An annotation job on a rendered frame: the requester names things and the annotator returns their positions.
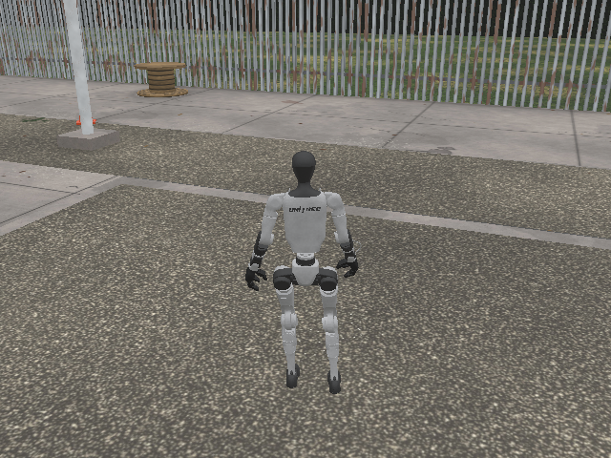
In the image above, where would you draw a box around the left robot hand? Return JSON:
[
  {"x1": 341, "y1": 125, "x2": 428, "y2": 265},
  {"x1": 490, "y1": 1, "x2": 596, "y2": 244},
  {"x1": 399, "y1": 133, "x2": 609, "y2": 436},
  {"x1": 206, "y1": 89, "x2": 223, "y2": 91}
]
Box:
[{"x1": 245, "y1": 267, "x2": 267, "y2": 291}]

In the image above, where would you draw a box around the robot right shin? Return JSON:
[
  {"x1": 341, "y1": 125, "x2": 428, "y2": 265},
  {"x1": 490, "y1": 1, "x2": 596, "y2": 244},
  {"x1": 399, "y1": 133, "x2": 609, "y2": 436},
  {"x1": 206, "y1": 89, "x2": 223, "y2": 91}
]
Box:
[{"x1": 326, "y1": 316, "x2": 339, "y2": 381}]

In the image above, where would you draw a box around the robot left forearm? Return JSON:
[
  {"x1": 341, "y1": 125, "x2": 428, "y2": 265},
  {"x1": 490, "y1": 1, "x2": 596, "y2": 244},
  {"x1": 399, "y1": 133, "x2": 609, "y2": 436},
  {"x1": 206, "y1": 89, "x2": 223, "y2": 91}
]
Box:
[{"x1": 248, "y1": 231, "x2": 268, "y2": 271}]

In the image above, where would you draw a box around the left robot upper arm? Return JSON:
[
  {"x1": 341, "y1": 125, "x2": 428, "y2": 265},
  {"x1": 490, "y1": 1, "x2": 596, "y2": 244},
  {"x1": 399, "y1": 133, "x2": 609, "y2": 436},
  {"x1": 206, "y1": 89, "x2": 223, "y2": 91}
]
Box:
[{"x1": 259, "y1": 193, "x2": 284, "y2": 245}]

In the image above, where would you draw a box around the left robot foot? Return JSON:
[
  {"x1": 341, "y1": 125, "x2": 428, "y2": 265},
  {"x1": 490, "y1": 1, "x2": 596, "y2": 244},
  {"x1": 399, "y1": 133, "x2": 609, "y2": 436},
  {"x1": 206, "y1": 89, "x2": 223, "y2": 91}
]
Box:
[{"x1": 286, "y1": 364, "x2": 300, "y2": 388}]

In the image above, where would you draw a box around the right robot upper arm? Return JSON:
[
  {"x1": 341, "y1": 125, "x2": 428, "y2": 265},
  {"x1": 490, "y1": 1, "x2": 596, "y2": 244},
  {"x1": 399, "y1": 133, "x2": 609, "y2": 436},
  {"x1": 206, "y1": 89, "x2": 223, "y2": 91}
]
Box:
[{"x1": 325, "y1": 192, "x2": 349, "y2": 244}]

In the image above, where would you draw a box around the right robot hand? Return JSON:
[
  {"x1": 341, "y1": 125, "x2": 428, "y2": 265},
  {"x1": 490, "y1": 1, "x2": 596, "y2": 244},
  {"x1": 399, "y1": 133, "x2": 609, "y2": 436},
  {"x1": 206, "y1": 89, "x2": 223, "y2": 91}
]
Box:
[{"x1": 336, "y1": 259, "x2": 359, "y2": 278}]

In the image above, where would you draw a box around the robot right forearm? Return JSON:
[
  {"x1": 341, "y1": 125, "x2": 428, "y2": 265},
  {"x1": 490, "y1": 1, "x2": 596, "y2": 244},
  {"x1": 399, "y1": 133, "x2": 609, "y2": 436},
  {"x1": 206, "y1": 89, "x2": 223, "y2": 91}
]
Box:
[{"x1": 340, "y1": 230, "x2": 356, "y2": 262}]

